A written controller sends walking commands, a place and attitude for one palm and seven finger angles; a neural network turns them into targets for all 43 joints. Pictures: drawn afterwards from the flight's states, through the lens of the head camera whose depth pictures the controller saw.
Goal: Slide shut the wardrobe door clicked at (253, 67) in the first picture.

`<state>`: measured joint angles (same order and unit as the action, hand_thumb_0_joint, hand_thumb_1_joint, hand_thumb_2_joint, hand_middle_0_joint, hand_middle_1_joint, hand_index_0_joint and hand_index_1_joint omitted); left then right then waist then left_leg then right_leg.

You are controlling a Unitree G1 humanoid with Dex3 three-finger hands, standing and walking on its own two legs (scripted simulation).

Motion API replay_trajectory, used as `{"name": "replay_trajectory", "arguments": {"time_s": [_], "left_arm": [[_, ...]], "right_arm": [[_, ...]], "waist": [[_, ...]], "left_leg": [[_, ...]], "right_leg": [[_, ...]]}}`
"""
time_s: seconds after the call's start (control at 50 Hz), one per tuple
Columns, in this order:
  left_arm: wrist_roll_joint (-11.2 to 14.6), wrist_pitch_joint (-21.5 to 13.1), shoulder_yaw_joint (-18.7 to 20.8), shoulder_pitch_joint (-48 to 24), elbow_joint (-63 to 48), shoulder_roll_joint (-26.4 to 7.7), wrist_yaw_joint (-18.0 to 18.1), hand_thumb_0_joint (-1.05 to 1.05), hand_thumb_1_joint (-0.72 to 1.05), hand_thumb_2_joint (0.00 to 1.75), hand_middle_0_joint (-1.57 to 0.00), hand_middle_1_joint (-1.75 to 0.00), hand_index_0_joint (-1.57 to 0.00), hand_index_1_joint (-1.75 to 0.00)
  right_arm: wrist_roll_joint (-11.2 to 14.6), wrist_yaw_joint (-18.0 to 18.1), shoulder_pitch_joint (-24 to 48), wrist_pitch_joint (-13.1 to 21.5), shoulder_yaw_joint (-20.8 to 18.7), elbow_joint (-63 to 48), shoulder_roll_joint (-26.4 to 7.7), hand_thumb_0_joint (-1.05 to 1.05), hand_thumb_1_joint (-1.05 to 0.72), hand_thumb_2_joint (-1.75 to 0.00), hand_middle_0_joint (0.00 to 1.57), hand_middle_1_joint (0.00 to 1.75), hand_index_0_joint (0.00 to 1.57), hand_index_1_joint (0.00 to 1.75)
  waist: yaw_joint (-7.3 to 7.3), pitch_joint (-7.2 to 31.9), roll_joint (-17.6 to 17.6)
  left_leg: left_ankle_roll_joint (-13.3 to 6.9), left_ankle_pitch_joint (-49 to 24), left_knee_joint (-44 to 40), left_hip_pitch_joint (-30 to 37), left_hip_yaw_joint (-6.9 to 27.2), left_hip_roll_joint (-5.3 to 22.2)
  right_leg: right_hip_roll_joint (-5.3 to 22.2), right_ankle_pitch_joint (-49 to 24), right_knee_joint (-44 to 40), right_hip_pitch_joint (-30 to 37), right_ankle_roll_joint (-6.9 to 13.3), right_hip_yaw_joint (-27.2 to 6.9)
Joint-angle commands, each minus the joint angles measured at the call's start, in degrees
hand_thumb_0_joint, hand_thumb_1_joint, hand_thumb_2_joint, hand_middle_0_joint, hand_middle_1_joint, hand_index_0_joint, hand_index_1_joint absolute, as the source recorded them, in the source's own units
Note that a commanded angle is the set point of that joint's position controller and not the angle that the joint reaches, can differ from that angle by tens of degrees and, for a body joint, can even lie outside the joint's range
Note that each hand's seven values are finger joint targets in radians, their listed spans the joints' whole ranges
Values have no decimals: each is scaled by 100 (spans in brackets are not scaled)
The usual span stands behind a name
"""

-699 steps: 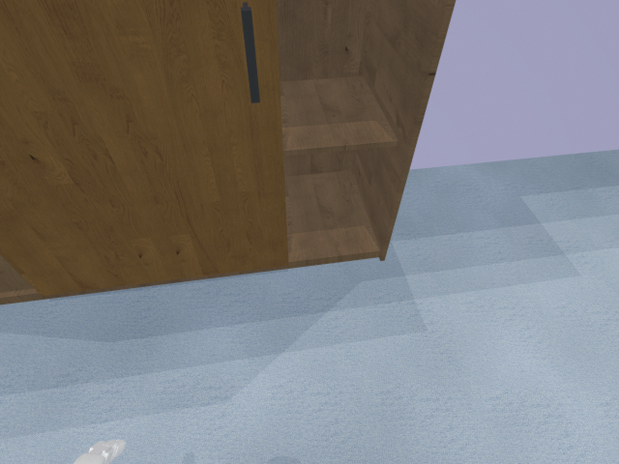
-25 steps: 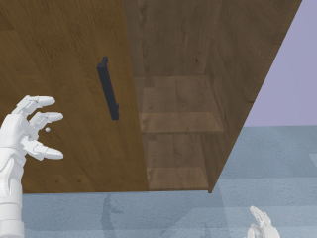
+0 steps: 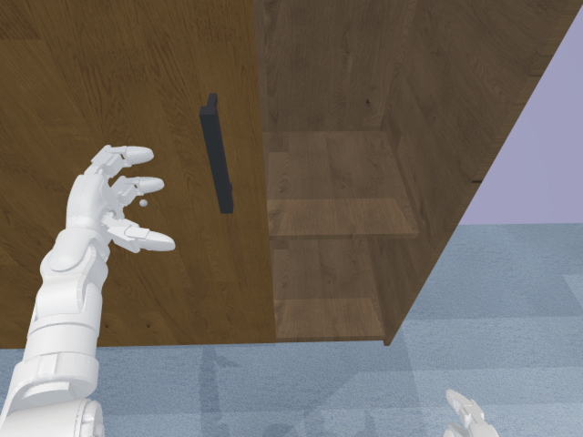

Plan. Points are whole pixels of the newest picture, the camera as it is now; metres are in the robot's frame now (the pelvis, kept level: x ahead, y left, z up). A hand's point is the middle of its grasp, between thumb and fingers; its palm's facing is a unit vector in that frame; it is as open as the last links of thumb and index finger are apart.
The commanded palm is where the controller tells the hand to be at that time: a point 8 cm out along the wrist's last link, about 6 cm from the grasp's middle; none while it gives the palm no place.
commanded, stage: move the hooked fingers beside the handle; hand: left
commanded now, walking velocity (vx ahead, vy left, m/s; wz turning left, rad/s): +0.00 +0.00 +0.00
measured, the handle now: (220, 158) +0.49 +0.13 +0.12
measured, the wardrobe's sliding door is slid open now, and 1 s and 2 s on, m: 0.38 0.38 0.38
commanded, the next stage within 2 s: none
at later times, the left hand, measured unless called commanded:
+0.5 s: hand (172, 175) +0.44 +0.19 +0.13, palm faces +0.10 -0.99 +0.00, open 14.0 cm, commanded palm +0.41 +0.25 +0.13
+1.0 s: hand (171, 176) +0.43 +0.19 +0.13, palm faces +0.09 -1.00 -0.01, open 14.0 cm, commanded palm +0.41 +0.24 +0.13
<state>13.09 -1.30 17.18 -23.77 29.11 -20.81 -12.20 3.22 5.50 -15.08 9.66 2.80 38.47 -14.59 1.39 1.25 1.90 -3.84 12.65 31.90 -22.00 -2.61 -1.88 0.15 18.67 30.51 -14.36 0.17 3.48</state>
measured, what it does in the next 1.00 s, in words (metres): stands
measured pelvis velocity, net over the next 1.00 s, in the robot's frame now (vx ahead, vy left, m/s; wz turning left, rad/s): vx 0.01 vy -0.03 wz -0.01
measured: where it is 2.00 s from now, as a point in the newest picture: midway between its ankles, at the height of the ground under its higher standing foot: outside the picture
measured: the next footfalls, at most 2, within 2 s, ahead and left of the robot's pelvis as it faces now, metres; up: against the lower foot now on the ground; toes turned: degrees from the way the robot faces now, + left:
none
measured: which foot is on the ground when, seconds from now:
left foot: down 0.00-1.00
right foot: down 0.00-1.00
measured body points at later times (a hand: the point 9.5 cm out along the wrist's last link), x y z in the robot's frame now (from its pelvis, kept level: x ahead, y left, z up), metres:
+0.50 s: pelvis +0.00 -0.02 +0.00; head +0.04 -0.02 +0.45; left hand +0.43 +0.25 +0.13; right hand +0.07 -0.29 -0.12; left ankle +0.04 +0.07 -0.73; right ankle -0.03 -0.12 -0.73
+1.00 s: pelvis +0.01 -0.03 -0.01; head +0.04 -0.03 +0.44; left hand +0.42 +0.25 +0.13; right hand +0.10 -0.30 -0.12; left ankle +0.04 +0.07 -0.73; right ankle -0.03 -0.12 -0.73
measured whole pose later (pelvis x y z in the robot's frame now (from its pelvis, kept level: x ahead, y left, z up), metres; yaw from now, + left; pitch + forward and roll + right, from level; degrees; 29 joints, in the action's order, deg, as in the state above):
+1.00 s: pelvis +0.01 -0.03 -0.01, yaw -1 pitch +6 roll -1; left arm 11.8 -9.8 20.6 -34.0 45.3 -24.2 -13.1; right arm 3.4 3.9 -17.6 3.4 1.0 38.2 -16.1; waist 3.7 2.6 2.0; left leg -1.8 14.8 35.7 -27.1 -2.0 0.5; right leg -2.2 20.4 33.4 -19.2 2.3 3.8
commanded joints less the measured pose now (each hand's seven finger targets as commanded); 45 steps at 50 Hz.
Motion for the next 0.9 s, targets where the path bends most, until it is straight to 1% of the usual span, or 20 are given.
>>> {"name": "replay_trajectory", "arguments": {"time_s": [0.0,0.08,0.1,0.18,0.2,0.28,0.32,0.36,0.4,0.44,0.5,0.52,0.56,0.62,0.66,0.7,0.74,0.8,0.84,0.88], "left_arm": [[-56,-502,257,-2431,-1313,-1271,195,0,-50,30,-30,-120,-30,-120],[-58,-660,227,-2719,-1043,-1224,284,0,-50,30,-30,-120,-30,-120],[-74,-675,390,-2770,-852,-1407,307,0,-50,30,-30,-120,-30,-120],[-134,-677,329,-2866,-350,-1370,254,0,-50,30,-30,-120,-30,-120],[-168,-686,466,-2849,-211,-1560,256,0,-50,30,-30,-120,-30,-120],[-122,-783,201,-3365,93,-1345,151,0,-50,30,-30,-120,-30,-120],[-139,-936,328,-3705,120,-1575,140,0,-50,30,-30,-120,-30,-120],[-109,-1038,344,-3762,205,-1557,127,0,-50,30,-30,-120,-30,-120],[-139,-1096,574,-3793,513,-1868,129,0,-50,30,-30,-120,-30,-120],[-193,-1165,542,-4063,614,-1930,114,0,-50,30,-30,-120,-30,-120],[-275,-1153,860,-3590,1108,-2292,85,0,-50,30,-30,-120,-30,-120],[-263,-1154,650,-3647,1085,-2088,25,0,-50,30,-30,-120,-30,-120],[-230,-1186,884,-3383,979,-2292,-48,0,-50,30,-30,-120,-30,-120],[-95,-1222,886,-3119,630,-2178,-171,0,-50,30,-30,-120,-30,-120],[-22,-1191,812,-3037,483,-2077,-237,0,-50,30,-30,-120,-30,-120],[37,-1153,763,-3133,531,-2005,-254,0,-50,30,-30,-120,-30,-120],[14,-1103,885,-3089,590,-2187,-273,0,-50,30,-30,-120,-30,-120],[-51,-1163,537,-3680,345,-1942,-255,0,-50,30,-30,-120,-30,-120],[-81,-1231,702,-3659,300,-2139,-199,0,-50,30,-30,-120,-30,-120],[-63,-1304,617,-3719,76,-1995,-160,0,-50,30,-30,-120,-30,-120]], "right_arm": [[-30,3,111,225,-333,-679,-896,0,-90,-90,20,30,20,30],[-29,-26,53,156,-344,-625,-891,0,-90,-90,20,30,20,30],[-43,-17,9,128,-352,-557,-918,0,-90,-90,20,30,20,30],[-20,-43,-57,36,-344,-568,-914,0,-90,-90,20,30,20,30],[-25,-45,-102,0,-355,-528,-940,0,-90,-90,20,30,20,30],[8,-52,-188,-57,-365,-528,-946,0,-90,-90,20,30,20,30],[-7,-52,-277,-72,-388,-478,-983,0,-90,-90,20,30,20,30],[-20,-58,-342,-77,-405,-458,-985,0,-90,-90,20,30,20,30],[-41,-60,-452,-134,-406,-369,-1015,0,-90,-90,20,30,20,30],[-27,-83,-496,-180,-402,-366,-1008,0,-90,-90,20,30,20,30],[-45,-115,-583,-272,-394,-405,-1030,0,-90,-90,20,30,20,30],[-31,-130,-570,-287,-385,-468,-1004,0,-90,-90,20,30,20,30],[-35,-148,-600,-322,-429,-543,-1015,0,-90,-90,20,30,20,30],[-4,-160,-556,-369,-463,-655,-1000,0,-90,-90,20,30,20,30],[24,-156,-527,-395,-460,-682,-994,0,-90,-90,20,30,20,30],[28,-150,-532,-413,-454,-639,-1002,0,-90,-90,20,30,20,30],[44,-126,-541,-438,-458,-639,-1028,0,-90,-90,20,30,20,30],[42,-109,-490,-432,-433,-612,-978,0,-90,-90,20,30,20,30],[28,-102,-522,-425,-457,-583,-993,0,-90,-90,20,30,20,30],[14,-108,-480,-393,-453,-597,-965,0,-90,-90,20,30,20,30]], "waist": [[26,1705,364],[110,1697,200],[95,1608,5],[111,1514,242],[87,1458,215],[249,1420,144],[279,1584,173],[280,1833,169],[269,1805,-23],[323,1843,158],[161,1823,167],[221,1867,206],[127,2075,110],[123,2126,16],[145,2026,160],[251,1735,-181],[242,1675,-64],[383,1643,225],[337,1887,344],[314,2183,523]], "left_leg": [[314,-897,-435,2108,982,442],[299,-908,-414,2108,914,452],[267,-854,-391,1931,875,430],[248,-796,-366,1773,757,376],[224,-791,-321,1628,705,361],[183,-579,-256,1564,662,332],[170,-634,-197,1597,668,325],[159,-843,-114,1709,624,309],[121,-898,-23,1467,538,283],[116,-883,7,1363,498,247],[91,-974,82,1069,432,211],[84,-977,78,1058,389,200],[68,-1199,140,1069,345,198],[45,-1369,172,1075,287,205],[50,-1336,159,1091,281,209],[2,-1170,192,931,266,204],[12,-1041,160,844,241,194],[-1,-897,215,999,283,192],[19,-993,225,1190,340,205],[54,-1163,243,1487,404,218]], "right_leg": [[-101,-911,-356,-835,170,-50],[-125,-948,-374,-877,139,-81],[-124,-954,-411,-777,150,-94],[-118,-989,-388,-811,154,-123],[-117,-1013,-415,-718,170,-141],[-137,-945,-416,-909,140,-170],[-150,-986,-382,-888,156,-186],[-154,-1187,-347,-843,142,-222],[-155,-1365,-329,-709,125,-256],[-133,-1449,-266,-726,106,-278],[-124,-1649,-196,-527,126,-318],[-118,-1743,-186,-517,99,-329],[-131,-2068,-137,-343,88,-358],[-149,-2420,-120,-214,60,-363],[-154,-2386,-138,-296,63,-355],[-154,-2371,-197,-379,22,-370],[-146,-2275,-185,-432,10,-391],[-144,-1912,-214,-711,36,-392],[-159,-1884,-181,-706,56,-385],[-166,-1912,-144,-691,87,-353]]}}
